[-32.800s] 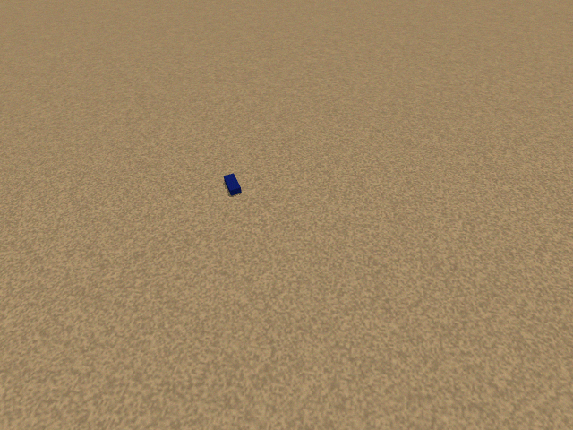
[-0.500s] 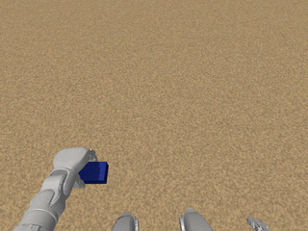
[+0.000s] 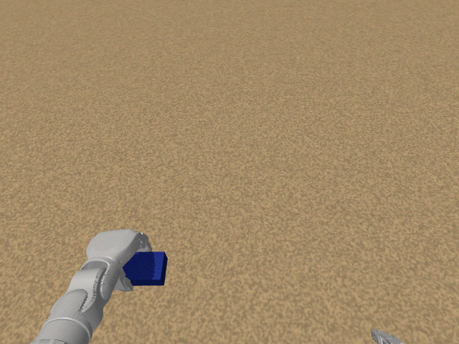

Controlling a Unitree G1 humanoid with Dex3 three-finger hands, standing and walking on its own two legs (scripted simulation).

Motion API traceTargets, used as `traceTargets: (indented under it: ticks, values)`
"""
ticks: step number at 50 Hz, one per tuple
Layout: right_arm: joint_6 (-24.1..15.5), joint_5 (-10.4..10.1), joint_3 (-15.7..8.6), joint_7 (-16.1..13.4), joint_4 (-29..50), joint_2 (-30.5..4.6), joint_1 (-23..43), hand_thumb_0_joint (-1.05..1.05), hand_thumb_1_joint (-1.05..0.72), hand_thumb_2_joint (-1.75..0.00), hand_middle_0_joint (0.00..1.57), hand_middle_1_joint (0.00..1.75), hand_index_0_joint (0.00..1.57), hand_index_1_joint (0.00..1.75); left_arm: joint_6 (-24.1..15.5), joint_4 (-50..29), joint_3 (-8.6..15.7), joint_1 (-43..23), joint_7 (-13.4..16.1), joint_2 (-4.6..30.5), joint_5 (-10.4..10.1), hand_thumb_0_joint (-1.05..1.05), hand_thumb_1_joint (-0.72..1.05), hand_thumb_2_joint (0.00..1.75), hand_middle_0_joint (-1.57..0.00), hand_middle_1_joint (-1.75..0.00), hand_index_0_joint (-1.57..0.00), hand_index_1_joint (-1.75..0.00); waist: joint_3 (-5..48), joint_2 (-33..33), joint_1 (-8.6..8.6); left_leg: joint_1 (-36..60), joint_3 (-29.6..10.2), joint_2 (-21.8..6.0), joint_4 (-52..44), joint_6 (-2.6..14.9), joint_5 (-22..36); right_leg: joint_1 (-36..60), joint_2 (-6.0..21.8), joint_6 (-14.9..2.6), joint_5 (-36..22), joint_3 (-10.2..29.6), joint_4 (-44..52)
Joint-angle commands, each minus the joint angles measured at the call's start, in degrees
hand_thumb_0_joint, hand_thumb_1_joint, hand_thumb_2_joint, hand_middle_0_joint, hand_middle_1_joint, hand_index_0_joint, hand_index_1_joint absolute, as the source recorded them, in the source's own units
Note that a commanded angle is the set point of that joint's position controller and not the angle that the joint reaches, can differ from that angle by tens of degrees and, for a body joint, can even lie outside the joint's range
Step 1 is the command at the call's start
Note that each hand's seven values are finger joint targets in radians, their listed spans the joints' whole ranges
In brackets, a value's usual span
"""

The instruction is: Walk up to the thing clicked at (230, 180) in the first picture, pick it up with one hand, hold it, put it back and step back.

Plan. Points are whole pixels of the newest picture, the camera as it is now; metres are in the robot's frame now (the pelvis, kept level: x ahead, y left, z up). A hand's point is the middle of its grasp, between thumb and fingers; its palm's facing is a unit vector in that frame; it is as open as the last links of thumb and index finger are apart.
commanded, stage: hold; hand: left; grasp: from above
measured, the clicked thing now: (134, 268) +0.31 +0.21 -0.10
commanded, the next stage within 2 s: crouch in 1.82 s
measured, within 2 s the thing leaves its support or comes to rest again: neither
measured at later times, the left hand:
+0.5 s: hand (117, 261) +0.30 +0.22 -0.03, palm faces -0.46 -0.04 -0.89, open 8.4 cm
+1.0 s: hand (116, 268) +0.28 +0.21 -0.01, palm faces -0.45 -0.04 -0.89, open 8.3 cm
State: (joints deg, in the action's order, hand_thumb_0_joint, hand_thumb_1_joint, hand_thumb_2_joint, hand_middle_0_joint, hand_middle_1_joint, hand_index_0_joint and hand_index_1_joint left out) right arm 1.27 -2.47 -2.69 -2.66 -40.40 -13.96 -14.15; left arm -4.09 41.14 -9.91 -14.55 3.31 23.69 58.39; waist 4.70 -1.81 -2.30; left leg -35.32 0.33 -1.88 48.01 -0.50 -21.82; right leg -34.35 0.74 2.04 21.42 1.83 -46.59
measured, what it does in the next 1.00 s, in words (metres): stands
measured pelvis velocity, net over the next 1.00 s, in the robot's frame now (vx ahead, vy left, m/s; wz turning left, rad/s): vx -0.01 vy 0.00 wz -0.01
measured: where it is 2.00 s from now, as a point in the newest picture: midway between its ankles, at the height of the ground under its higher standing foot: outside the picture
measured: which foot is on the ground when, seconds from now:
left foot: down 0.00-1.00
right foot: down 0.00-1.00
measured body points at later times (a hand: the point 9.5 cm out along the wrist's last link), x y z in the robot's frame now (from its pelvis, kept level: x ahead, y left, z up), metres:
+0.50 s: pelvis +0.00 +0.00 +0.02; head +0.02 -0.01 +0.47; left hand +0.32 +0.22 +0.02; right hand +0.13 -0.26 -0.10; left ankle +0.02 +0.12 -0.70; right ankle +0.02 -0.14 -0.70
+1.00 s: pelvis -0.01 +0.00 +0.02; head +0.00 -0.03 +0.47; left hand +0.30 +0.21 +0.04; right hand +0.13 -0.26 -0.09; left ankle +0.02 +0.12 -0.70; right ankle +0.02 -0.14 -0.70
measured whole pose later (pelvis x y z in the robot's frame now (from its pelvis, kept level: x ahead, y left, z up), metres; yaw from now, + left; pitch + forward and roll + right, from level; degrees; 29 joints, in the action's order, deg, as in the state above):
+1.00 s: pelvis -0.01 +0.00 +0.02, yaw -1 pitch +3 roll +0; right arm 2.5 -3.6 -1.8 -3.7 -38.1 -14.6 -11.3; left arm -4.9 32.3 -10.2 -10.9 -3.5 24.2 56.7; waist 1.7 -3.0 -0.3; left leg -22.6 1.7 -1.6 36.4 -0.7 -16.3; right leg -23.0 1.0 1.7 16.5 3.0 -36.9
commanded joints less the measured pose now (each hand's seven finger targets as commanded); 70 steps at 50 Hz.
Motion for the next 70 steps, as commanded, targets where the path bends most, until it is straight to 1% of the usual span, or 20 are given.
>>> traceTargets:
  ticks: [1,8,9,11,16,19,21,29,36,39,42,43,45,48,56,59,61,64,66,70]
  values:
    - [-1.6,-0.03,-2.84,-0.85,6.18,-8.28,0.92,0.0,-0.9,-0.9,0.2,0.3,0.2,0.3,-0.37,-11.46,5.78,-19.14,2.26,13.3,0.84,0.0,0.77,0.53,-1.15,-0.35,-1.14,-0.36,16.59,-1.58,0.06,13.86,0.42,2.57,-8.04,0.45,15.14,7.33,-2.49,-2.28,-14.04,-1.33,8.45]
    - [-0.93,-0.32,-2.8,-0.65,6.98,-8.36,2.15,0.0,-0.9,-0.9,0.2,0.3,0.2,0.3,0.56,-11.09,4.83,-15.88,0.51,11.62,-0.04,0.0,0.74,0.52,-1.13,-0.34,-1.13,-0.35,13.94,-0.16,0.7,15.7,0.49,2.38,-11.02,0.34,15.52,9.71,-2.86,-2.47,-13.68,-1.79,10.64]
    - [-0.87,-0.32,-2.78,-0.67,7.07,-8.28,2.26,0.0,-0.9,-0.9,0.2,0.3,0.2,0.3,0.65,-11.85,3.79,-15.86,-0.06,10.71,-0.12,0.0,0.72,0.53,-1.13,-0.33,-1.12,-0.34,14.23,0.42,0.41,16.35,0.63,2.37,-10.93,0.47,17.0,9.8,-2.85,-2.41,-15.27,-1.62,10.69]
    - [-0.83,-0.37,-2.95,-0.81,7.15,-8.63,2.52,0.0,-0.9,-0.9,0.2,0.3,0.2,0.3,0.48,-12.72,5.14,-16.83,-0.74,12.64,-0.53,0.0,0.74,0.51,-1.12,-0.34,-1.12,-0.34,15.1,-0.78,0.84,17.11,0.59,2.22,-11.23,0.34,18.11,10.76,-3.03,-2.46,-15.66,-1.87,10.74]
    - [-0.63,-0.62,-2.47,-1.01,8.39,-8.28,3.54,0.0,-0.9,-0.9,0.2,0.3,0.2,0.3,0.03,-14.16,5.06,-16.58,-2.05,12.37,-0.78,0.0,0.75,0.51,-1.15,-0.32,-1.14,-0.34,13.14,0.7,1.03,16.2,1.26,2.77,-12.18,0.82,15.59,11.27,-2.65,-2.29,-14.45,-0.96,12.35]
    - [-0.57,-0.56,-2.37,-1.07,8.44,-8.19,3.77,0.0,-0.9,-0.9,0.2,0.3,0.2,0.3,-0.11,-14.73,5.1,-16.17,-2.62,12.31,-0.55,0.0,0.76,0.51,-1.15,-0.34,-1.15,-0.34,13.96,0.38,1.28,17.85,1.0,2.44,-12.58,0.68,17.79,11.88,-2.85,-2.44,-15.88,-1.21,11.96]
    - [-0.53,-0.68,-2.39,-1.14,8.78,-8.4,4.07,0.0,-0.9,-0.9,0.2,0.3,0.2,0.3,-0.32,-16.26,5.82,-16.77,-2.51,13.09,-0.37,0.0,0.77,0.53,-1.17,-0.33,-1.16,-0.35,14.24,-0.53,1.57,18.27,1.2,2.54,-12.94,0.58,17.9,12.21,-2.81,-2.55,-15.75,-1.18,12.1]
    - [-0.63,-0.75,-2.09,-1.19,9.3,-8.25,5.15,0.0,-0.9,-0.9,0.2,0.3,0.2,0.3,-0.09,-16.35,5.37,-16.45,-3.17,12.42,-0.66,0.0,0.77,0.54,-1.17,-0.33,-1.16,-0.35,12.04,0.18,1.5,17.97,1.17,2.53,-14.34,0.81,14.65,12.16,-2.8,-2.39,-12.63,-1.2,13.59]
    - [-0.96,-1.05,-1.93,-1.34,10.39,-8.21,6.65,0.0,-0.9,-0.9,0.2,0.3,0.2,0.3,-0.51,-18.46,5.47,-15.42,-4.55,12.52,-1.82,0.0,0.77,0.52,-1.18,-0.31,-1.16,-0.33,11.34,0.29,2.11,18.94,1.35,2.64,-16.07,0.88,12.01,13.17,-2.7,-2.44,-9.98,-1.17,14.98]
    - [-0.98,-0.98,-1.61,-1.54,10.3,-7.9,6.79,0.0,-0.9,-0.9,0.2,0.3,0.2,0.3,-0.61,-18.47,5.52,-15.32,-4.66,12.59,-1.37,0.0,0.75,0.49,-1.16,-0.3,-1.15,-0.32,10.31,1.1,1.93,18.62,1.49,2.78,-16.14,1.0,11.35,12.75,-2.61,-2.33,-9.37,-0.95,15.67]
    - [-1.2,-0.99,-1.51,-1.66,10.44,-7.96,7.27,0.0,-0.9,-0.9,0.2,0.3,0.2,0.3,-0.91,-20.35,5.97,-16.39,-4.67,13.05,-2.0,0.0,0.78,0.49,-1.18,-0.31,-1.17,-0.32,10.94,0.62,1.89,19.4,1.74,2.97,-16.47,1.16,10.52,13.04,-2.45,-2.12,-8.87,-0.62,16.24]
    - [-1.22,-1.06,-1.53,-1.7,10.4,-7.98,7.48,0.0,-0.9,-0.9,0.2,0.3,0.2,0.3,-0.91,-20.07,6.97,-16.2,-4.52,13.86,-2.18,0.0,0.77,0.5,-1.18,-0.31,-1.17,-0.32,10.66,0.19,2.06,19.59,1.72,2.9,-16.75,1.02,10.49,13.01,-2.51,-2.2,-8.55,-0.78,16.35]
    - [-1.29,-1.04,-1.31,-1.79,10.46,-7.84,7.86,0.0,-0.9,-0.9,0.2,0.3,0.2,0.3,-0.98,-19.69,6.22,-15.42,-4.52,13.08,-1.96,0.0,0.78,0.5,-1.18,-0.32,-1.18,-0.33,9.66,0.71,1.86,19.53,1.31,2.6,-17.31,0.99,9.63,12.64,-2.67,-2.28,-7.67,-0.94,16.49]
    - [-1.34,-1.05,-1.42,-1.79,10.65,-7.86,8.44,0.0,-0.9,-0.9,0.2,0.3,0.2,0.3,-1.21,-21.05,6.84,-14.74,-4.39,13.57,-1.9,0.0,0.76,0.52,-1.19,-0.31,-1.17,-0.33,10.33,0.14,2.67,20.32,1.75,2.96,-17.61,0.98,10.17,14.09,-2.46,-2.29,-7.97,-0.8,17.03]
    - [-1.25,-1.19,-1.26,-2.06,10.31,-7.77,8.59,0.0,-0.9,-0.9,0.2,0.3,0.2,0.3,-0.63,-22.62,6.14,-14.95,-4.9,13.01,-2.3,0.0,0.74,0.5,-1.18,-0.29,-1.16,-0.31,10.61,0.86,2.1,22.5,1.69,2.72,-18.5,1.07,12.56,15.12,-2.61,-2.11,-10.4,-0.86,17.84]
    - [-1.18,-1.4,-1.1,-2.1,10.54,-7.5,9.19,0.0,-0.9,-0.9,0.2,0.3,0.2,0.3,-0.31,-21.58,5.74,-12.98,-5.28,12.66,-1.97,0.0,0.75,0.49,-1.18,-0.28,-1.16,-0.3,9.61,1.03,2.92,22.38,1.67,2.81,-19.01,1.01,13.52,15.85,-2.55,-2.23,-10.95,-1.13,18.18]
    - [-1.08,-1.29,-1.21,-2.15,10.44,-7.6,8.95,0.0,-0.9,-0.9,0.2,0.3,0.2,0.3,-0.18,-22.99,6.43,-14.03,-5.5,13.47,-2.07,0.0,0.74,0.52,-1.18,-0.29,-1.16,-0.31,10.83,0.96,2.73,23.19,1.88,2.89,-18.85,1.15,14.72,16.62,-2.42,-2.05,-12.41,-0.88,18.46]
    - [-1.07,-1.44,-1.0,-2.11,10.66,-7.53,9.56,0.0,-0.91,-0.9,0.2,0.3,0.2,0.3,-0.07,-23.46,5.5,-14.76,-5.89,12.94,-2.77,0.0,0.75,0.51,-1.19,-0.29,-1.17,-0.31,9.6,0.65,2.65,23.77,1.71,2.71,-19.84,1.09,14.06,16.92,-2.43,-2.12,-11.72,-0.93,19.09]
    - [-0.78,-1.57,-0.98,-2.17,10.87,-7.5,9.57,0.0,-0.9,-0.9,0.2,0.3,0.2,0.3,0.2,-21.01,6.79,-11.3,-5.9,13.3,-2.48,0.0,0.73,0.49,-1.17,-0.28,-1.15,-0.3,8.44,0.66,3.22,23.27,1.71,2.63,-20.35,0.98,14.62,17.01,-2.57,-2.36,-11.96,-1.22,19.04]
    - [-0.59,-1.48,-0.85,-2.2,10.93,-7.36,9.79,0.0,-0.9,-0.9,0.2,0.3,0.2,0.3,-0.47,-22.91,6.31,-14.29,-6.42,14.0,-2.23,0.0,0.71,0.48,-1.16,-0.28,-1.14,-0.3,8.48,0.09,2.85,23.88,1.73,2.78,-20.61,1.11,14.04,17.39,-2.36,-2.3,-11.5,-0.99,19.82]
